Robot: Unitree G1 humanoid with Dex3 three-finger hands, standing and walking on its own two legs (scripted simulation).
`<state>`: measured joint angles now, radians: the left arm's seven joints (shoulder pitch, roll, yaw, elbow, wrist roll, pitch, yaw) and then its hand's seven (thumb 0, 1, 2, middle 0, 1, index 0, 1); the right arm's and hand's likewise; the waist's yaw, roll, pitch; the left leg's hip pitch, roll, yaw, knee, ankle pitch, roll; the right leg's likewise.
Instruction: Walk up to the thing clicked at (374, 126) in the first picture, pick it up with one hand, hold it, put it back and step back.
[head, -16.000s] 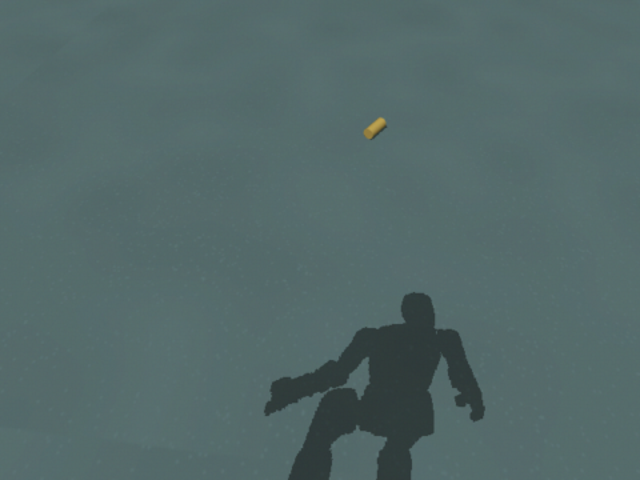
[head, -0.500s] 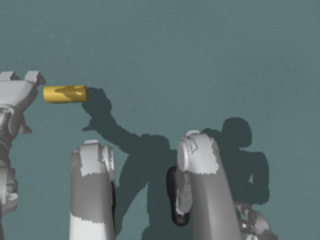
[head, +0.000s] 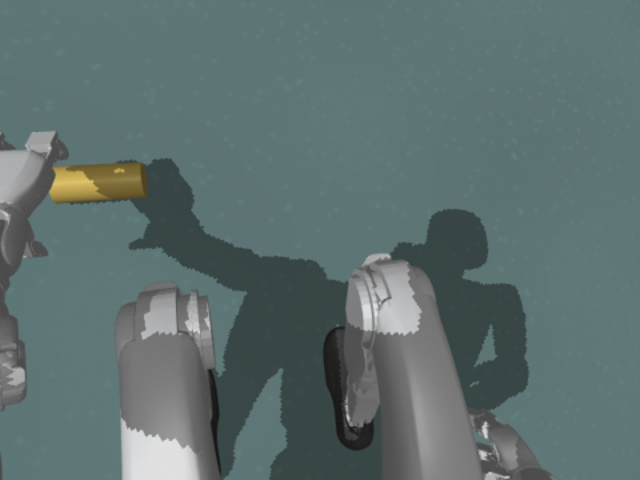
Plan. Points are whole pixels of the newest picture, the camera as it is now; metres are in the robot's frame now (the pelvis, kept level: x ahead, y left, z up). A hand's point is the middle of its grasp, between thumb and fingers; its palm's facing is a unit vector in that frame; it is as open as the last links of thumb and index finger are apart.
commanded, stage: rise first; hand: left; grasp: from above
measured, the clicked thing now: (100, 182) +0.50 +0.27 -0.31
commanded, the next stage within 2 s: approach in 1.92 s
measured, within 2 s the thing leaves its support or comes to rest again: neither
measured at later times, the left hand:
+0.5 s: hand (38, 206) +0.43 +0.30 -0.19, palm faces -0.48 -0.05 -0.88, open 13.7 cm
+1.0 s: hand (45, 191) +0.45 +0.30 -0.20, palm faces -0.48 -0.04 -0.88, open 13.9 cm
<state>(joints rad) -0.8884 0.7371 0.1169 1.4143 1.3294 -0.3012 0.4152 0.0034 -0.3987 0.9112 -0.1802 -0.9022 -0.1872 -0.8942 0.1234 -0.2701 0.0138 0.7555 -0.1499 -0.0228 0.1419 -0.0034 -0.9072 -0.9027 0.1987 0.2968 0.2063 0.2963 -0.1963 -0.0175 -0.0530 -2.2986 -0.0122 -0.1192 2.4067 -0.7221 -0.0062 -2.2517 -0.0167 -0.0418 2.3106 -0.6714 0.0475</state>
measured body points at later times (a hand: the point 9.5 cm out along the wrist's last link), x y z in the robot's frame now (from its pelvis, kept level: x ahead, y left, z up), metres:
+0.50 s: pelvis +0.00 +0.00 -0.01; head +0.24 +0.07 +0.36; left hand +0.45 +0.30 -0.14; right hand +0.06 -0.28 -0.11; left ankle +0.07 +0.12 -0.30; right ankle +0.10 -0.13 -0.30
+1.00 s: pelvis +0.00 +0.00 -0.01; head +0.25 +0.08 +0.35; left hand +0.47 +0.30 -0.15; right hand +0.04 -0.27 -0.11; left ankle +0.07 +0.12 -0.30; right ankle +0.10 -0.13 -0.30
